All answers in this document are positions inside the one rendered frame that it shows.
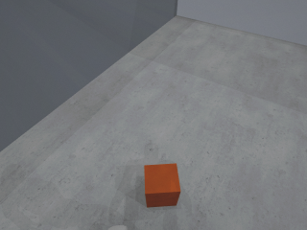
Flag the carton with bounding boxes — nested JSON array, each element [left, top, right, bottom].
[[144, 163, 181, 208]]

